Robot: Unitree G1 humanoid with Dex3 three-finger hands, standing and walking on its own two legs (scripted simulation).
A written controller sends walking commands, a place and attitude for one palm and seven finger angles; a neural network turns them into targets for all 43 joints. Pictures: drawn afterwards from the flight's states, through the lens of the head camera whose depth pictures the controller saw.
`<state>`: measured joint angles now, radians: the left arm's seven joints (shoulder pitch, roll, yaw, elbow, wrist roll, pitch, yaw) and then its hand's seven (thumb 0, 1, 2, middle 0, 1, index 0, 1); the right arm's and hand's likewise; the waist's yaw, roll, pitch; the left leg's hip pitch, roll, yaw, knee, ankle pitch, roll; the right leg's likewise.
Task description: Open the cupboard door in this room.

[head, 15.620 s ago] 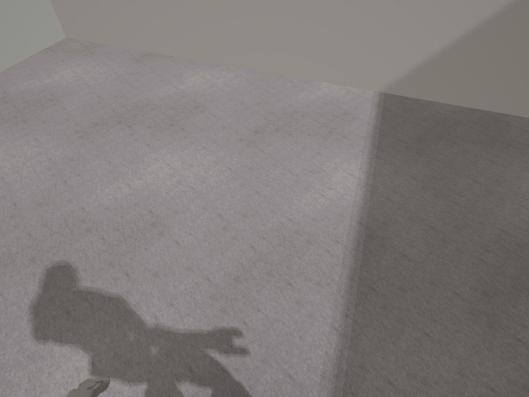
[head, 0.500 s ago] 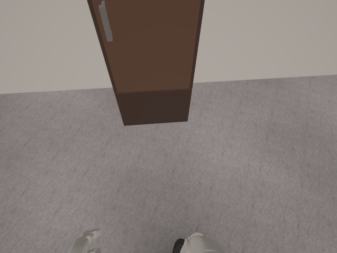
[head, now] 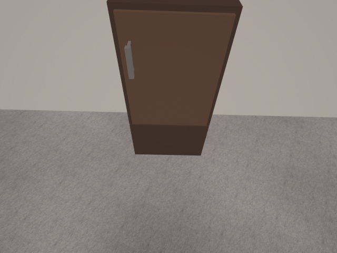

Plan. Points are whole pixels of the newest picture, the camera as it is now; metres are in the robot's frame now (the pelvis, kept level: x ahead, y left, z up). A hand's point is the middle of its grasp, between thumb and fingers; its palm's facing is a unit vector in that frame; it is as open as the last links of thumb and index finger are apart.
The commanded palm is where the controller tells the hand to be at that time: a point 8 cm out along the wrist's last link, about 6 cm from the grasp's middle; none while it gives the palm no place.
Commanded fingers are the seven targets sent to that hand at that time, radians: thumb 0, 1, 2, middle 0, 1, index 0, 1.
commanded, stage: take the last steps up to it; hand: left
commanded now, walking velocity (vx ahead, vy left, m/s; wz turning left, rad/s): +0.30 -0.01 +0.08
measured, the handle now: (130, 60) +0.77 +0.23 +0.02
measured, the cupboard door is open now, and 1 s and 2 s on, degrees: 0 0 0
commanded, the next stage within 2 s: come to a stop and stand still in 0.68 s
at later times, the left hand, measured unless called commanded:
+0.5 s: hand out of the picture +0.07 +0.12 -0.15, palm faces +0.12 -0.97 -0.21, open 7.3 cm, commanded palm none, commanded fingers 0.00 0.90 0.90 -0.20 -0.30 -0.20 -0.30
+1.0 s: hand (115, 211) +0.25 +0.19 -0.17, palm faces +0.10 -0.97 -0.20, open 7.3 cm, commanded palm none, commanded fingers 0.00 0.90 0.90 -0.20 -0.30 -0.20 -0.30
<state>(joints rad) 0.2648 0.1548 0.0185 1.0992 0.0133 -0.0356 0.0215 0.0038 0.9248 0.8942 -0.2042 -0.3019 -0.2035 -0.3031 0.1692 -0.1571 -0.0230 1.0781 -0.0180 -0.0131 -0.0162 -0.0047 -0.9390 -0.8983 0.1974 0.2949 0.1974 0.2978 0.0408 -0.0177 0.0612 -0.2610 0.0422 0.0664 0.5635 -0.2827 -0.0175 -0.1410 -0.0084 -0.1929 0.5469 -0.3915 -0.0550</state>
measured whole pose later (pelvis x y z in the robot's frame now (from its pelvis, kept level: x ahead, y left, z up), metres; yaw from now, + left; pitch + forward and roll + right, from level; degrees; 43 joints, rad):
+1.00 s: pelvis +0.24 +0.00 +0.01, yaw +3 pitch -1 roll +0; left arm 0.22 0.18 0.04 1.07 0.02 0.01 0.03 0.00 0.91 0.89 -0.20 -0.30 -0.20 -0.30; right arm 0.09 -0.14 -0.04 1.04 -0.01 -0.03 -0.04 -0.03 -0.95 -0.90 0.20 0.30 0.20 0.30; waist 0.02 -0.04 0.12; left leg -0.24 0.03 0.17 0.47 -0.21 0.04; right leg -0.44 -0.07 -0.03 1.00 -0.44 0.05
